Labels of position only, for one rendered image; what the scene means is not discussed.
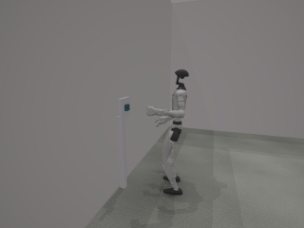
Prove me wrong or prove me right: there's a panel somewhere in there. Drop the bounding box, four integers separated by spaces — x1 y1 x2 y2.
117 96 130 189

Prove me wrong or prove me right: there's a left robot shin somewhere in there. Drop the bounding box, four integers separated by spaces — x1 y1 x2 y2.
162 161 178 191

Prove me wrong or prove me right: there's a right robot forearm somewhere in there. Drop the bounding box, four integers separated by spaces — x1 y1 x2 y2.
165 116 174 121

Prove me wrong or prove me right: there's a left robot forearm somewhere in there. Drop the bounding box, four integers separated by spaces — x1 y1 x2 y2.
156 108 184 118

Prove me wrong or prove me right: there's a robot left upper arm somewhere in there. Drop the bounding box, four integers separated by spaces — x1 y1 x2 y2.
176 89 185 118

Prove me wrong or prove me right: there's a right robot hand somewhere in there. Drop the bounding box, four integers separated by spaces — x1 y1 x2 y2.
153 116 167 127

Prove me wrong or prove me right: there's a button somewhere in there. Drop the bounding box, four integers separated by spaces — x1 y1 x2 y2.
124 104 130 111

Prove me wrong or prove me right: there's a left robot hand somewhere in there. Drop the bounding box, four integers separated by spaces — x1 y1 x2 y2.
145 105 157 116

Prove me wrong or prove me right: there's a robot torso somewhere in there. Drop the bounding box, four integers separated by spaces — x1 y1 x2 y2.
171 87 187 134

